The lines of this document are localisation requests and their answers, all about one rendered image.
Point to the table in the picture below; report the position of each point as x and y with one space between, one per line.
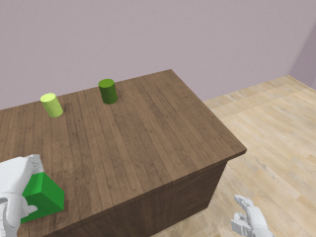
129 169

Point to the robot left forearm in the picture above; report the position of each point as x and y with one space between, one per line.
10 214

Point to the sponge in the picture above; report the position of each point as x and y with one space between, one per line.
42 192

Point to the robot right hand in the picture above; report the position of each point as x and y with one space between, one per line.
245 224

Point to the robot left hand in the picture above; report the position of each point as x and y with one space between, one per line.
15 175

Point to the robot right forearm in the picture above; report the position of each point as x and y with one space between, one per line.
262 232

